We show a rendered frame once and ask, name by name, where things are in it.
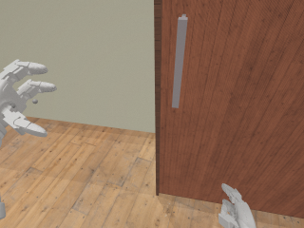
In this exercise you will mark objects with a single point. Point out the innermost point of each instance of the handle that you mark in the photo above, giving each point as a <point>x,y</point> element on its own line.
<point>179,56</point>

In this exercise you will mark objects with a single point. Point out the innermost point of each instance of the wardrobe door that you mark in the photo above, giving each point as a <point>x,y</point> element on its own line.
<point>240,119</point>

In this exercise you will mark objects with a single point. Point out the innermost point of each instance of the robot right hand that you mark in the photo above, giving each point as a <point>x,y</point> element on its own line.
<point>240,215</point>

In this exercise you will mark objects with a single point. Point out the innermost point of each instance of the robot left hand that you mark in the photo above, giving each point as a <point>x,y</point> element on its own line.
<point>13,117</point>

